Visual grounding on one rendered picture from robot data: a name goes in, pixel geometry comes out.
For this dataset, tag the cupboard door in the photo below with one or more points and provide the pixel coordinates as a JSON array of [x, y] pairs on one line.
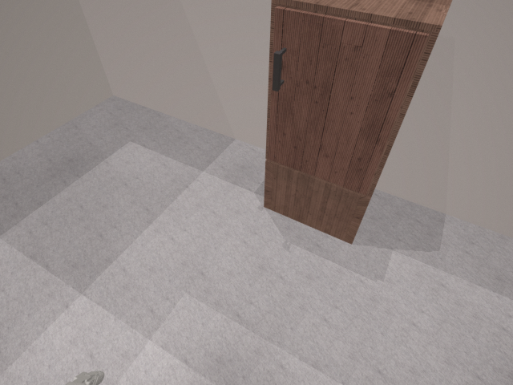
[[344, 83]]

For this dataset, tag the handle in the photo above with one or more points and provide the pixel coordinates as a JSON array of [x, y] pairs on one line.
[[277, 62]]

